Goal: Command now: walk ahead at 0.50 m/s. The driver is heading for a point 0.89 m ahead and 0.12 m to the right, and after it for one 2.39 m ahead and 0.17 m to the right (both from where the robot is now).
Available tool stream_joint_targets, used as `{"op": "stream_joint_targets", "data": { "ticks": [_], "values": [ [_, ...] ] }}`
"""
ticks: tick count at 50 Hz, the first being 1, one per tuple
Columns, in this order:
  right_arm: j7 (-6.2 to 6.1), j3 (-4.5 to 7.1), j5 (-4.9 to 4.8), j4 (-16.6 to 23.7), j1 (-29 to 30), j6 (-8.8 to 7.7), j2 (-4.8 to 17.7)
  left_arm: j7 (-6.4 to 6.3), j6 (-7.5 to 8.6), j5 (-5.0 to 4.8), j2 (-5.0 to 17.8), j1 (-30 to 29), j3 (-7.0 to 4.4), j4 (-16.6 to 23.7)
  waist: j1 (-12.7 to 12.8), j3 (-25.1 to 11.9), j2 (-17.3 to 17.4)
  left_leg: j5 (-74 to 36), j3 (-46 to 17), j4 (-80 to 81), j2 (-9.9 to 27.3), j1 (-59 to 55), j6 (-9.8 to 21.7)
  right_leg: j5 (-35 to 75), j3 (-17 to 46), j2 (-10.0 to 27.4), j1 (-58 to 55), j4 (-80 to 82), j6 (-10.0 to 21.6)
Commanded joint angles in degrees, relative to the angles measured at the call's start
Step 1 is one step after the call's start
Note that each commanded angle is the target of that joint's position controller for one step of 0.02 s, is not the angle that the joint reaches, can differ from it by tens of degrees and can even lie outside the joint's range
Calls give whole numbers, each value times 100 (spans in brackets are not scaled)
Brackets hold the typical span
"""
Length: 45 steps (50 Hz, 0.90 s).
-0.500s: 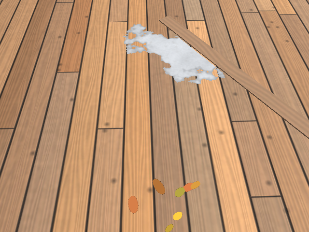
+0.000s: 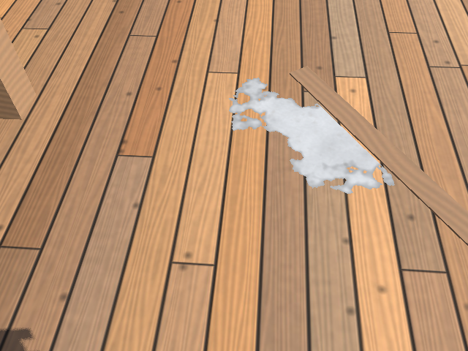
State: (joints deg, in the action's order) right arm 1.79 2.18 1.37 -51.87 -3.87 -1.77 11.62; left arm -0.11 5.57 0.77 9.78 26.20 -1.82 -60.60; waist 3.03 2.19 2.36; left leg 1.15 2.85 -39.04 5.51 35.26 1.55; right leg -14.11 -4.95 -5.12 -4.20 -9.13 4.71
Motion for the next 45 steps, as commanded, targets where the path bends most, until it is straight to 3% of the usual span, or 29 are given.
{"op": "stream_joint_targets", "data": {
  "ticks": [1, 4, 5, 6, 7, 8, 9, 10, 11, 13, 16, 19, 24, 29, 32, 33, 34, 35, 36, 37, 38, 39, 40, 42, 45],
  "values": [
    [-12, 22, -9, 530, 711, -118, 308, -66, 24, 44, 821, 425, -138, 50, 14, 428, -630, 111, 161, 429, -188, 209, 150, 3057, 671, 1728, -176, -13, 642],
    [-59, 84, -12, 469, 290, -196, 436, -112, 3, 79, 948, 186, -174, 47, -291, 222, -697, 748, 275, 783, -487, -602, 439, 4644, 529, 1821, -395, -738, 518],
    [-103, 142, -3, 282, -304, -230, 530, -111, -13, 86, 1000, 100, -189, 48, -539, -88, -707, 876, 344, 944, -684, -1300, 558, 5264, 464, 1762, -372, -1429, 448],
    [-156, 221, 46, -53, -1289, -286, 652, -97, -37, 54, 985, -16, -180, 77, -955, -598, -524, 561, 354, 1299, -744, -2521, 710, 5066, 272, 1542, 18, -2536, 330],
    [-223, 352, 195, -277, -2332, -328, 1095, -75, -28, -14, 814, -33, -114, 257, -1274, -1307, -51, 870, -843, 1326, 365, -4086, 1012, 3222, 91, 1258, 1239, -4200, 217],
    [-194, 484, 229, -304, -2526, -297, 1628, -5, -36, -226, 255, 687, -31, 328, -884, -1884, 1293, 1150, -3749, 2004, 1963, -5442, 1833, -1273, -48, 73, 3336, -6326, -23],
    [-139, 447, -22, -232, -2013, -219, 1372, -25, -63, -58, 821, 263, -175, 300, -814, -1573, 378, 1553, -3963, 2344, 1707, -4965, 1710, -1369, 826, 307, 3817, -6743, 91],
    [-127, 342, -68, -131, -1392, -220, 1017, -3, -44, -38, 820, -230, -198, 466, -601, -712, 161, 1567, -3003, 2443, 1529, -4135, 1521, -849, 818, 592, 4035, -6617, 118],
    [-104, 249, -49, -117, -1130, -261, 676, 16, -20, -26, 721, -470, -178, 508, -489, -310, -115, 1071, -2414, 2679, 1263, -3461, 1351, -480, 796, 790, 3883, -6290, 108],
    [-151, 141, -64, -250, -1064, -331, 362, 71, -149, 110, 545, -394, -166, 468, -176, -86, 48, 468, -1574, 2928, 794, -2725, 1021, -218, 754, 1016, 3364, -5737, -2],
    [-177, 151, -91, -448, -1496, -443, 532, 152, -301, 146, 440, -517, -163, 516, -86, -57, 47, -136, -1145, 3096, 660, -2616, 1051, -5, 585, 1062, 3398, -5411, -165],
    [-178, 156, -95, -526, -1793, -449, 637, 180, -366, 134, 518, -1288, -163, 783, -207, 194, 31, -86, -938, 3343, 577, -2766, 1047, 578, 452, 1210, 4037, -4833, -323],
    [-182, 109, -90, -640, -2265, -432, 599, 194, -338, 59, 454, -2312, -91, 1134, -469, 325, 78, -806, -583, 3324, 423, -3206, 919, 1313, 204, 1102, 4196, -3459, -414],
    [-242, 101, -23, -810, -2662, -401, 627, 176, -279, 51, 487, -2962, -53, 1400, -649, 418, 162, -1566, -478, 3027, 627, -4036, 963, 1237, 55, 891, 4179, -2626, -215],
    [-292, 133, 12, -831, -2487, -378, 736, 148, -203, 47, 589, -2749, -96, 1417, -425, 321, 215, -2828, -372, 2477, 760, -4318, 871, 650, -22, 671, 3613, -2261, 51],
    [-299, 151, 20, -825, -2388, -371, 797, 111, -174, 52, 664, -2341, -141, 1298, -237, 106, 262, -3619, -308, 1991, 740, -4307, 798, 437, -97, 484, 3042, -2156, 162],
    [-290, 158, 5, -817, -2280, -346, 827, 65, -128, 73, 750, -1540, -206, 1032, 112, -294, 172, -3967, -176, 1082, 597, -4189, 706, 554, -190, 293, 2129, -1821, 293],
    [-277, 125, -42, -747, -2213, -343, 753, 7, -69, 171, 986, -518, -308, 713, 488, -872, -12, -3091, -25, -154, 371, -3363, 595, 722, 169, 621, 656, -1715, 493],
    [-220, 16, -234, -518, -2480, -351, 330, -49, -48, 312, 1591, 297, -464, 611, 538, -1682, -981, -507, 322, -2223, -276, -1600, 352, 100, 2343, 2243, -1031, -1500, 997],
    [-196, 99, -234, -565, -2758, -351, 439, 25, -147, 146, 1705, 129, -509, 596, 306, -2047, -1515, 2868, -197, -3570, -1047, -437, 331, 148, 4423, 2973, -1390, -691, 1474],
    [-211, 173, -112, -489, -2279, -313, 687, 56, -186, -5, 1449, -582, -451, 708, 52, -1170, -781, 2438, -619, -3801, -582, -7, 405, -254, 3634, 2716, -619, -634, 1298],
    [-178, 149, -75, -383, -1869, -342, 585, 75, -159, -25, 1023, -1035, -334, 787, -38, -490, -460, 1988, -592, -3544, -367, 35, 402, -162, 2904, 2486, 243, -407, 1150],
    [-158, 139, -69, -374, -1754, -332, 451, 76, -125, 0, 761, -1239, -255, 770, -227, -127, -361, 1704, -562, -3122, -163, -177, 394, 75, 2348, 2179, 852, -166, 901],
    [-92, 123, 74, -421, -1894, -186, 298, 29, -45, -5, 542, -1173, -169, 612, -478, 2, -547, 1484, -520, -2647, -7, -660, 271, 653, 1659, 1799, 1428, 37, 658],
    [-25, 131, 89, -307, -1621, -64, 280, 15, 62, -25, 773, -735, -203, 429, -527, 38, -517, 1161, -343, -2327, 55, -413, 115, 1303, 1286, 1697, 1401, 192, 739]
  ]
}}
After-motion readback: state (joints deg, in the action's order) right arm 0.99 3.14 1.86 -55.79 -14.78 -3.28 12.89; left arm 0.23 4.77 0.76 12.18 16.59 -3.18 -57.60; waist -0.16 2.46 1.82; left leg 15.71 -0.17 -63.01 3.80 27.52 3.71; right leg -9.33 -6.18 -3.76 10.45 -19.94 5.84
